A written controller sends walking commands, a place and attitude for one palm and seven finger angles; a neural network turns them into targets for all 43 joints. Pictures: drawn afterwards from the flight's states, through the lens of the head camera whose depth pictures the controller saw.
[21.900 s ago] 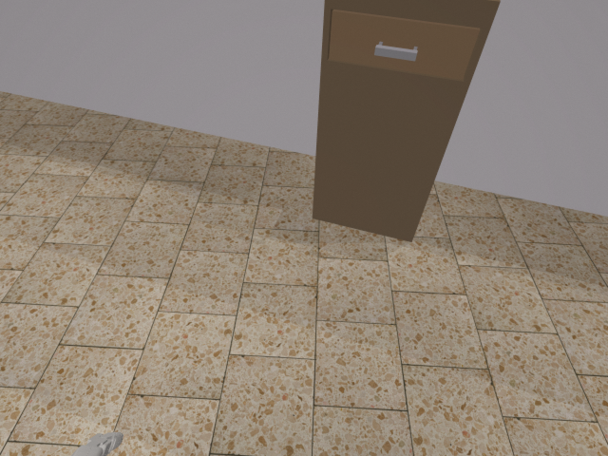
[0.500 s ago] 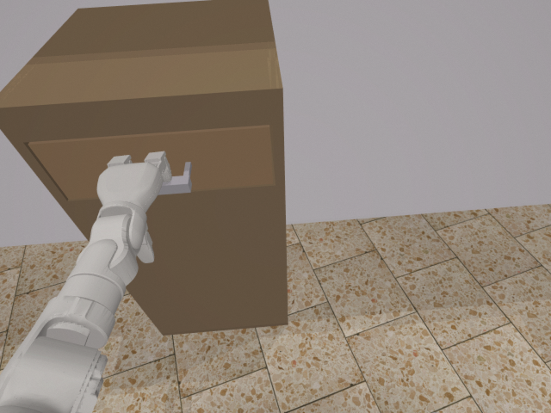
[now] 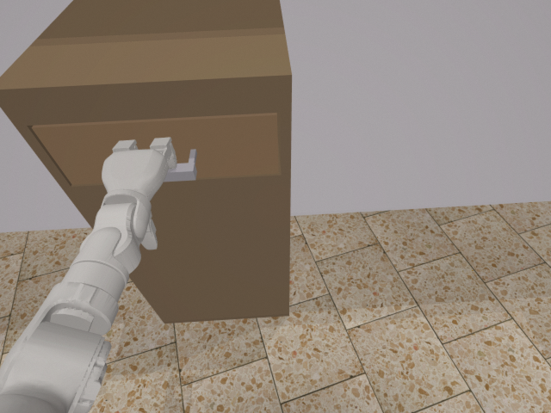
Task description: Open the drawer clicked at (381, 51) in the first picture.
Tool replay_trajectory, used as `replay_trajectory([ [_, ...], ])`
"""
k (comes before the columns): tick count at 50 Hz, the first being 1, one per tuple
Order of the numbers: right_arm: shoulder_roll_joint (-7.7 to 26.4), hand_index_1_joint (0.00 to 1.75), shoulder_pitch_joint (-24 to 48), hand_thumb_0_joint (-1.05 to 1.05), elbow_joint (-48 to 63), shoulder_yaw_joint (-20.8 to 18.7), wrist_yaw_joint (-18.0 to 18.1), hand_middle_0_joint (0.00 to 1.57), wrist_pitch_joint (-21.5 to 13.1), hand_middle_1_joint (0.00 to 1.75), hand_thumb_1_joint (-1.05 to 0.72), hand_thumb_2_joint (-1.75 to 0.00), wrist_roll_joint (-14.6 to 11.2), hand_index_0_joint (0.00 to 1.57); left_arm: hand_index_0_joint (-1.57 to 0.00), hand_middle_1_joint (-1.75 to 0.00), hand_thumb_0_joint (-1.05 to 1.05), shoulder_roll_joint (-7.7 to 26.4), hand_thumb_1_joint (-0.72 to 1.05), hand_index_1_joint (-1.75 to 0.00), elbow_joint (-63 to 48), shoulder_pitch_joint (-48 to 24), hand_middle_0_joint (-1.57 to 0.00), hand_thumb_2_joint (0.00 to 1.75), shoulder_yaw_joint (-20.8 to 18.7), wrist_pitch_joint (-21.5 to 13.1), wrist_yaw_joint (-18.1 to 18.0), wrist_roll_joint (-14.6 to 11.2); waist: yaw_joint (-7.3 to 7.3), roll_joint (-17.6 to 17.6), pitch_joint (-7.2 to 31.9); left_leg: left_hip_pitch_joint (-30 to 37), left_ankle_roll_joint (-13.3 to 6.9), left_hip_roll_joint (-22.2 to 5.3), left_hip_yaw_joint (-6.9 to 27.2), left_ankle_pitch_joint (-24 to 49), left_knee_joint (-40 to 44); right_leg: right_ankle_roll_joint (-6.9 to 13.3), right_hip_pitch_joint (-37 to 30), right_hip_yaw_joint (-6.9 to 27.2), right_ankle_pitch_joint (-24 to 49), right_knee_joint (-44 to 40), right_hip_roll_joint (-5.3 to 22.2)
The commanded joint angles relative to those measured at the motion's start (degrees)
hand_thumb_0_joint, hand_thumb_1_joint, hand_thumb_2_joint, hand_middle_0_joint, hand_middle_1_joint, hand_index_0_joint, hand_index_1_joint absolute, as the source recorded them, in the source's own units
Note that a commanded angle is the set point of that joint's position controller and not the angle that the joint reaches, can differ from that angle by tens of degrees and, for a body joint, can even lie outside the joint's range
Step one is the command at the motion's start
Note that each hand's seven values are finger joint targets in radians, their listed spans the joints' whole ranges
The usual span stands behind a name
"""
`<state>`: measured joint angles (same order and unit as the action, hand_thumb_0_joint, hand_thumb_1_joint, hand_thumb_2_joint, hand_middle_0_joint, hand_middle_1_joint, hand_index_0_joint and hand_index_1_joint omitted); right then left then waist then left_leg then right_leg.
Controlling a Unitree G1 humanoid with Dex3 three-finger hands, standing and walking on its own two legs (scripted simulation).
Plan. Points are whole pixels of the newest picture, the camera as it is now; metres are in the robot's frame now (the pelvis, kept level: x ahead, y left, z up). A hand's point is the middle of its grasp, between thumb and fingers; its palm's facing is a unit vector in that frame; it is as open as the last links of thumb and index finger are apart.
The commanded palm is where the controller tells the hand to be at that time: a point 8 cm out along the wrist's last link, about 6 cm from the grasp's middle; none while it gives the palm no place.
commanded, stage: lower the fingers behind the handle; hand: left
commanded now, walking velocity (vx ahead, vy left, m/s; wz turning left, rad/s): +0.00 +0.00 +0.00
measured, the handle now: (163, 164) +0.51 +0.23 +0.07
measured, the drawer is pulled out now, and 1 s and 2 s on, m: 0.00 0.00 0.00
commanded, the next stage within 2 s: lift the fingers back up to retry in 0.08 s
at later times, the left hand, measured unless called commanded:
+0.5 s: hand (147, 191) +0.43 +0.23 +0.09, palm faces +0.01 -0.04 -1.00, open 13.8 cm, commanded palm +0.40 +0.23 +0.15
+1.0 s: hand (139, 183) +0.42 +0.23 +0.12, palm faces -0.05 -0.08 -1.00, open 13.8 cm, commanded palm +0.40 +0.23 +0.19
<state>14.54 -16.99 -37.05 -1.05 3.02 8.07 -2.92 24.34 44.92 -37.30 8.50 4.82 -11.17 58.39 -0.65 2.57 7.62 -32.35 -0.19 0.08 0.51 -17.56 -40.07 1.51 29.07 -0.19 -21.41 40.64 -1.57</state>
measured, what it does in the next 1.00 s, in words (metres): stands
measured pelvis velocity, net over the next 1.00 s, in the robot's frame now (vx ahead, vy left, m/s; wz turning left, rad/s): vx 0.03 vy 0.00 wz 0.00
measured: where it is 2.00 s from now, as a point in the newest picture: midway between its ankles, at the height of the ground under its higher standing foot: outside the picture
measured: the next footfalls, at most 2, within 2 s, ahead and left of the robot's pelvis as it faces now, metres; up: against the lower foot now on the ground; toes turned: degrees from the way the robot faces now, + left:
none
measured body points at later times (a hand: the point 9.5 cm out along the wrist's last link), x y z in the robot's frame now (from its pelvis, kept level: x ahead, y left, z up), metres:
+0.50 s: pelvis +0.00 +0.01 +0.00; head +0.03 -0.01 +0.45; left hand +0.42 +0.23 +0.14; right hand +0.09 -0.25 -0.12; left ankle +0.02 +0.12 -0.72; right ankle -0.02 -0.10 -0.72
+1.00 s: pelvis +0.03 +0.00 +0.01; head +0.04 -0.02 +0.46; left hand +0.42 +0.23 +0.17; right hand +0.19 -0.24 -0.10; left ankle +0.02 +0.12 -0.72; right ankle -0.02 -0.10 -0.72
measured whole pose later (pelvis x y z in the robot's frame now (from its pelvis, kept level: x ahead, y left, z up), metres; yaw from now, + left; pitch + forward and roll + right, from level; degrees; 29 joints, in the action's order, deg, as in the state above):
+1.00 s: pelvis +0.03 +0.00 +0.01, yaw +0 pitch +5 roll +1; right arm 14.8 -9.7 -35.7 0.4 2.9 8.4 -3.4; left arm 25.7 26.5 -28.8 8.8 9.9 3.0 53.2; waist 1.2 3.4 5.5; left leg -20.7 -0.7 1.0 0.0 -17.0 -32.4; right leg 1.1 17.5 0.4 -20.8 33.0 -0.7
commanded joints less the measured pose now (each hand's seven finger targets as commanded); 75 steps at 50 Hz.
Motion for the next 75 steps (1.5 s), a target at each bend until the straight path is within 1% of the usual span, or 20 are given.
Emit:
replay_trajectory([
  [1, 7.6, 0.30, 0.5, 0.00, 7.1, -2.6, 0.9, 0.20, -1.8, 0.30, -0.90, -0.90, 0.3, 0.20, -0.30, -1.20, 0.00, 8.6, -0.50, -1.20, -1.6, -12.9, -0.30, 0.30, -2.3, 0.1, 1.9, -0.8, -1.39, -7.8, 7.9, 5.7, -2.8, 2.1, -2.8, 5.6, 4.3, -0.2, -3.4, 0.7, 9.3, -8.9, 0.0],
  [4, 7.8, 0.30, 0.3, 0.00, 6.9, -2.4, 1.1, 0.20, -2.0, 0.30, -0.90, -0.90, 0.2, 0.20, -0.30, -1.20, 0.00, 9.2, -0.50, -1.20, -0.8, -14.2, -0.30, 0.30, -2.2, -0.3, 2.0, -0.4, -1.94, -8.1, 5.6, 4.8, -2.6, 1.9, -2.5, 3.7, 4.6, -0.3, -1.3, 0.5, 6.6, -9.1, 0.0],
  [11, 7.5, 0.30, 0.1, 0.00, 7.4, -2.8, 0.8, 0.20, -2.3, 0.30, -0.90, -0.90, 0.3, 0.20, -0.30, -1.20, 0.00, 10.8, -0.50, -1.20, -4.1, -15.1, -0.30, 0.30, -4.1, -0.9, 1.1, -0.4, -0.75, -4.7, 10.5, 7.2, -2.6, 1.8, -2.5, 5.9, 4.6, 0.1, -3.1, 0.4, 8.0, -8.2, -0.2],
  [15, 7.6, 0.30, 0.7, 0.00, 7.0, -2.8, 1.1, 0.20, -2.4, 0.30, -0.90, -0.90, 0.2, 0.20, -0.30, -1.20, 0.00, 12.2, -0.50, -1.20, -6.1, -20.3, -0.30, 0.30, -4.7, -0.5, 0.3, -0.5, -1.52, -4.6, 10.5, 8.2, -2.6, 1.6, -1.9, 5.1, 5.4, 0.1, -3.1, 0.3, 6.3, -8.9, -0.3],
  [23, 7.0, 0.30, 2.6, 0.00, 7.1, -3.3, 0.7, 0.20, -3.3, 0.30, -0.90, -0.90, 0.3, 0.20, -0.30, -1.20, 0.00, 11.7, -0.50, -1.20, -15.7, -22.0, -0.30, 0.30, -5.4, -0.9, -0.4, -1.2, -0.28, -0.7, 15.3, 15.4, -2.7, 1.3, -1.4, 12.1, 6.4, 0.8, -6.0, -0.4, 12.0, -8.5, -1.0],
  [25, 7.2, 0.30, 3.3, 0.00, 7.4, -3.4, 0.7, 0.20, -3.4, 0.30, -0.90, -0.90, 0.4, 0.20, -0.30, -1.20, 0.00, 14.9, -0.50, -1.20, -18.8, -20.2, -0.30, 0.30, -8.1, -1.0, -0.3, -1.4, 0.56, -1.0, 17.4, 16.2, -2.7, 1.5, -1.2, 14.7, 6.5, 0.9, -8.8, -0.2, 14.3, -8.6, -1.0],
  [27, 6.9, 0.30, 4.1, 0.00, 7.3, -3.4, 0.6, 0.20, -3.7, 0.30, -0.90, -0.90, 0.2, 0.20, -0.30, -1.20, 0.00, 12.6, -0.50, -1.20, -21.7, -21.5, -0.30, 0.30, -6.1, -0.8, -0.3, -1.6, 0.08, -0.5, 16.7, 17.6, -2.7, 1.4, -1.1, 16.4, 6.7, 0.8, -8.2, -0.5, 15.9, -8.5, -1.1],
  [32, 7.0, 0.30, 5.7, 0.00, 6.7, -3.2, 0.3, 0.20, -4.0, 0.30, -0.90, -0.90, 0.0, 0.20, -0.30, -1.20, 0.00, 15.0, -0.50, -1.20, -25.3, -21.1, -0.30, 0.30, -7.9, 1.6, 0.2, -1.9, 0.74, 0.4, 16.1, 20.3, -2.4, 1.2, -0.7, 20.0, 7.7, 1.1, -9.6, -0.9, 17.9, -9.1, -1.4],
  [39, 6.9, 0.30, 9.3, 0.00, 7.6, -2.3, 0.1, 0.20, -3.2, 0.30, -0.90, -0.90, -0.3, 0.20, -0.30, -1.20, 0.00, 11.7, -0.50, -1.20, -29.6, -18.4, -0.30, 0.30, -3.7, 6.4, 5.4, -3.5, 0.98, 0.2, 16.2, 23.3, -2.4, 1.3, -0.7, 25.1, 8.5, 0.9, -12.9, -1.0, 22.9, -10.0, -0.9],
  [43, 7.5, 0.30, 9.9, 0.00, 7.9, -1.5, 0.0, 0.20, -1.9, 0.30, -0.90, -0.90, -0.5, 0.20, -0.30, -1.20, 0.00, 10.6, -0.50, -1.20, -24.6, -11.7, -0.30, 0.30, -2.8, 8.0, 10.0, -4.3, 0.75, -6.0, 10.3, 20.5, -2.4, 1.5, -0.9, 21.8, 9.3, 0.4, -12.9, -1.1, 23.1, -11.3, -0.5],
  [48, 7.2, 0.30, 11.2, 0.00, 9.1, -1.2, 0.7, 0.20, -1.5, 0.30, -0.90, -0.90, 0.0, 0.20, -0.30, -1.20, 0.00, 15.7, -0.50, -1.20, -31.5, -13.6, -0.30, 0.30, -6.9, 3.4, 12.2, -4.3, 1.94, -4.2, 14.0, 20.8, -2.7, 2.3, -1.4, 24.0, 8.5, 0.4, -16.9, 0.1, 28.6, -10.5, 0.2],
  [50, 6.9, 0.30, 11.3, 0.00, 9.3, -1.4, 0.9, 0.20, -1.6, 0.30, -0.90, -0.90, 0.5, 0.20, -0.30, -1.20, 0.00, 18.3, -0.50, -1.20, -35.8, -13.5, -0.30, 0.30, -9.6, 0.6, 11.5, -4.4, 2.48, -1.8, 16.3, 21.3, -2.6, 2.6, -1.3, 26.1, 7.8, 0.5, -18.6, 0.6, 30.5, -9.9, 0.3],
  [54, 6.0, 0.30, 11.0, 0.00, 8.2, -1.9, 0.6, 0.20, -2.6, 0.30, -0.90, -0.90, 0.5, 0.20, -0.30, -1.20, 0.00, 17.0, -0.50, -1.20, -37.7, -11.8, -0.30, 0.30, -10.6, -1.9, 8.5, -4.8, 2.35, 0.2, 15.6, 22.3, -2.4, 2.5, -1.5, 28.9, 6.7, 0.4, -16.2, 0.2, 32.3, -9.5, -0.2],
  [55, 6.4, 0.30, 10.5, 0.00, 7.3, -2.0, 0.7, 0.20, -2.4, 0.30, -0.90, -0.90, 0.5, 0.20, -0.30, -1.20, 0.00, 20.3, -0.50, -1.20, -35.2, -11.7, -0.30, 0.30, -13.7, -1.7, 7.7, -4.6, 2.41, -0.5, 15.1, 20.8, -2.2, 2.5, -1.6, 26.9, 6.9, 0.4, -16.8, 0.2, 30.6, -9.7, -0.2],
  [58, 6.4, 0.30, 11.0, 0.00, 6.4, -1.8, 0.8, 0.20, -2.8, 0.30, -0.90, -0.90, 0.1, 0.20, -0.30, -1.20, 0.00, 17.8, -0.50, -1.20, -31.8, -14.5, -0.30, 0.30, -10.9, -0.3, 6.2, -4.1, 1.39, -0.7, 12.9, 19.5, -2.0, 2.5, -1.8, 23.3, 7.3, 0.3, -14.2, -0.2, 27.4, -10.2, -0.2],
  [61, 6.9, 0.30, 10.6, 0.00, 6.4, -2.2, 0.9, 0.20, -2.8, 0.30, -0.90, -0.90, 0.1, 0.20, -0.30, -1.20, 0.00, 17.5, -0.50, -1.20, -32.0, -16.0, -0.30, 0.30, -9.2, 1.1, 6.5, -4.1, 1.02, -0.5, 16.5, 20.9, -2.3, 2.6, -1.9, 23.6, 7.0, 0.2, -15.6, 0.1, 28.7, -10.1, 0.1],
  [65, 7.2, 0.30, 10.1, 0.00, 6.8, -2.2, 1.4, 0.20, -2.4, 0.30, -0.90, -0.90, -0.1, 0.20, -0.30, -1.20, 0.00, 12.8, -0.50, -1.20, -29.8, -15.8, -0.30, 0.30, -3.8, 1.9, 9.7, -5.2, -0.83, -2.9, 14.9, 21.2, -2.7, 2.6, -1.4, 21.9, 7.1, -0.1, -14.3, -0.1, 27.4, -10.9, 0.1],
  [68, 7.4, 0.30, 10.0, 0.00, 6.8, -1.8, 1.8, 0.20, -2.1, 0.30, -0.90, -0.90, -0.2, 0.20, -0.30, -1.20, 0.00, 13.8, -0.50, -1.20, -28.0, -17.6, -0.30, 0.30, -3.9, 0.7, 11.6, -5.7, -0.98, -4.3, 12.3, 19.9, -2.8, 2.6, -1.2, 19.2, 7.6, -0.3, -12.8, 0.0, 25.9, -11.2, 0.3],
  [71, 7.2, 0.30, 9.4, 0.00, 7.1, -2.0, 1.6, 0.20, -2.1, 0.30, -0.90, -0.90, 0.2, 0.20, -0.30, -1.20, 0.00, 17.3, -0.50, -1.20, -31.0, -17.5, -0.30, 0.30, -7.8, -2.0, 11.3, -5.6, 0.80, -1.9, 16.4, 20.6, -2.7, 2.8, -0.7, 21.8, 7.3, 0.3, -15.2, 0.2, 27.1, -10.0, 0.2],
  [75, 6.9, 0.30, 9.1, 0.00, 7.2, -2.3, 1.0, 0.20, -1.9, 0.30, -0.90, -0.90, 0.6, 0.20, -0.30, -1.20, 0.00, 21.3, -0.50, -1.20, -30.7, -12.8, -0.30, 0.30, -14.3, -3.6, 8.0, -5.5, 3.20, -1.6, 16.7, 18.7, -2.2, 2.6, -1.0, 24.3, 7.5, 0.6, -17.3, -0.1, 28.1, -9.3, 0.0],
])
